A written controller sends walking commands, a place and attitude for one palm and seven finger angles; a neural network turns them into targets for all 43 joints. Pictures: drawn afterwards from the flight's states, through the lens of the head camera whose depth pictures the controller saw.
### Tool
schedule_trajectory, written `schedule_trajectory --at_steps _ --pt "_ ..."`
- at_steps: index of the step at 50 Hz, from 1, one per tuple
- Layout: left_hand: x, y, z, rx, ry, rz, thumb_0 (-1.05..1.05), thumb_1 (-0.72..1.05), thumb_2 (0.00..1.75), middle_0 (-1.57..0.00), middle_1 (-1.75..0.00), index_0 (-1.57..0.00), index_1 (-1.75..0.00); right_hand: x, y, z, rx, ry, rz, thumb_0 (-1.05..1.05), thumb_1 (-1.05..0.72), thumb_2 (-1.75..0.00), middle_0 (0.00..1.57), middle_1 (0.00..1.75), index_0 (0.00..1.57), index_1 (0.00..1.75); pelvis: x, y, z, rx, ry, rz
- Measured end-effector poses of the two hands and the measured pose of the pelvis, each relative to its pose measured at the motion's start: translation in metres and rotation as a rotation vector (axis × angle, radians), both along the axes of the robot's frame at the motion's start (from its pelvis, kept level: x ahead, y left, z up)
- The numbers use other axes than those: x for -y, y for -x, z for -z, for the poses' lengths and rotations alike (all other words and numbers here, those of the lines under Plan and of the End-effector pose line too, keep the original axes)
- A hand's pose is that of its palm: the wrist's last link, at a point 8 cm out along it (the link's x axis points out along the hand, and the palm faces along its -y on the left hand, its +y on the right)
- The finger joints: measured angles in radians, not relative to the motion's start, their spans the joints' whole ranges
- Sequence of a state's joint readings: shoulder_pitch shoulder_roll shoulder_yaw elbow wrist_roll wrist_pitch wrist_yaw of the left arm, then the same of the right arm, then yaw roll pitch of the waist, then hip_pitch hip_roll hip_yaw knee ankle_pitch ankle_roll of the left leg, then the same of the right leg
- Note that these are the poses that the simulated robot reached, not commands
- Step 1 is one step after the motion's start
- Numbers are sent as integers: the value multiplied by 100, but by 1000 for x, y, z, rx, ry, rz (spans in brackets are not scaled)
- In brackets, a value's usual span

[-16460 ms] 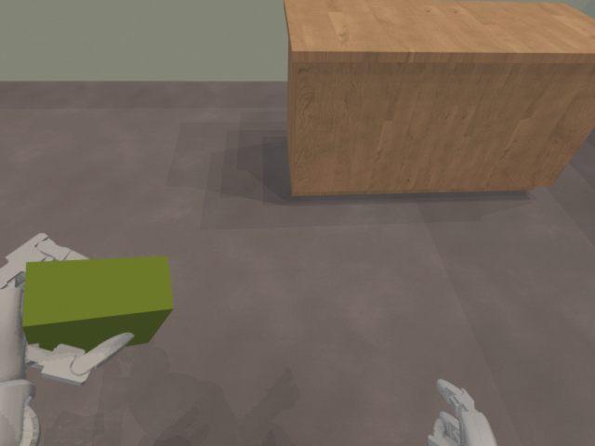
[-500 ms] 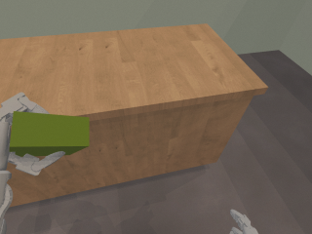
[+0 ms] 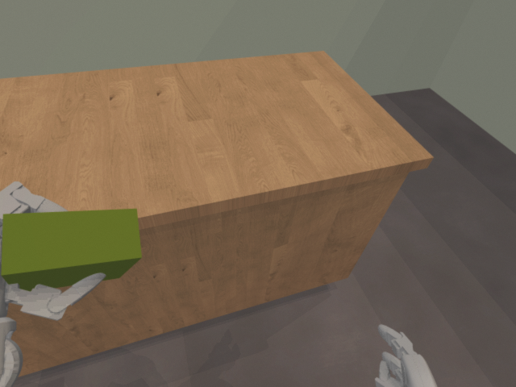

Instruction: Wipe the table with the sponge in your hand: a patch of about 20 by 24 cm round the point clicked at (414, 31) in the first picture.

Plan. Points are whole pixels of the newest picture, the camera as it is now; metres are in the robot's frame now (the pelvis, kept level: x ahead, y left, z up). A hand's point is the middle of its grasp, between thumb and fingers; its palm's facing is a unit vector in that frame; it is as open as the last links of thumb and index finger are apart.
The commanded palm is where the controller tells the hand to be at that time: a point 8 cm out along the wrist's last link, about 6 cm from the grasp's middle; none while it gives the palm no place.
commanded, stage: shuffle to correct the standing spot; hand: left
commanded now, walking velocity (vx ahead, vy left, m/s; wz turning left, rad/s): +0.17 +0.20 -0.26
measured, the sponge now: (92, 251) +0.23 +0.22 +0.15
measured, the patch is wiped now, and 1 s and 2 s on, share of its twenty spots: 0.00 0.00 0.00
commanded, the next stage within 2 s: come to a stop and stand still in 1.04 s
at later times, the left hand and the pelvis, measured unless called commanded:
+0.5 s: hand (31, 192) +0.29 +0.31 +0.17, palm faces +0.35 -0.85 -0.39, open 9.8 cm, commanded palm +0.25 +0.36 +0.18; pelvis +0.07 +0.09 -0.02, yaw -3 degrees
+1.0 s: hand out of the picture +0.36 +0.42 +0.16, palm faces +0.38 -0.81 -0.45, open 9.8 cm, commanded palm +0.30 +0.46 +0.18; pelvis +0.12 +0.19 -0.02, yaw -4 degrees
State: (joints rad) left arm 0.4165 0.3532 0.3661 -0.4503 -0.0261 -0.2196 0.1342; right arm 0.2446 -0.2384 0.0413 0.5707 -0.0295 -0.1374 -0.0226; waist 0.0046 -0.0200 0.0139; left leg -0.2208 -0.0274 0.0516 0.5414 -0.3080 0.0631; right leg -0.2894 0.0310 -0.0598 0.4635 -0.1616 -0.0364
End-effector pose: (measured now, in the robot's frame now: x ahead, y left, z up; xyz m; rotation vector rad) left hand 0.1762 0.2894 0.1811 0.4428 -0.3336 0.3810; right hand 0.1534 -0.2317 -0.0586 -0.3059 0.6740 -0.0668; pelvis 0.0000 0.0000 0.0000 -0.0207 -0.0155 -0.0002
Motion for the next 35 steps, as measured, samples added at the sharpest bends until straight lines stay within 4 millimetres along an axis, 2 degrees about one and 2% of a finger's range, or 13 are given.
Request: schedule_trajectory --at_steps 5,10,15,22,26,29,32,35 --pt "-9 -13 4 21 12 25 -1 -47 100 -77 -135 -78 -135 -16 -27 2 20 -3 2 1 -90 -89 20 30 21 30 -16 -15 6 -4 9 3" --pt "-24 -37 12 -16 0 32 -1 -47 100 -77 -135 -78 -135 -35 -48 4 42 -28 18 1 -90 -89 20 30 21 30 -30 -31 11 6 -16 33" --pt "-27 -60 6 -21 -35 64 -1 -47 100 -78 -135 -78 -135 -53 -63 15 31 -76 1 1 -90 -89 20 30 20 30 -42 -44 14 23 12 -3" --pt "-50 -65 -7 57 -66 98 -1 -47 100 -78 -135 -78 -135 -68 -70 19 -63 -45 31 1 -90 -89 20 30 21 30 -67 -62 13 25 5 41" --pt "-73 -86 -3 83 -95 118 -1 -47 101 -78 -135 -78 -135 -78 -75 30 -16 -16 111 1 -90 -89 20 30 21 30 -96 -75 27 48 -1 58" --pt "-90 -107 1 51 -118 92 -1 -47 101 -78 -135 -78 -135 -96 -76 35 -3 -61 144 1 -90 -89 20 30 20 30 -104 -79 27 55 -34 77" --pt "-94 -120 1 10 -127 76 -1 -47 101 -78 -135 -78 -135 -114 -78 40 10 -120 125 1 -90 -89 20 30 20 30 -110 -86 26 50 -40 77" --pt "-91 -124 -2 -23 -105 116 -1 -47 101 -78 -135 -78 -135 -129 -79 44 -24 -143 108 1 -90 -89 20 30 20 30 -123 -95 20 43 -13 48"
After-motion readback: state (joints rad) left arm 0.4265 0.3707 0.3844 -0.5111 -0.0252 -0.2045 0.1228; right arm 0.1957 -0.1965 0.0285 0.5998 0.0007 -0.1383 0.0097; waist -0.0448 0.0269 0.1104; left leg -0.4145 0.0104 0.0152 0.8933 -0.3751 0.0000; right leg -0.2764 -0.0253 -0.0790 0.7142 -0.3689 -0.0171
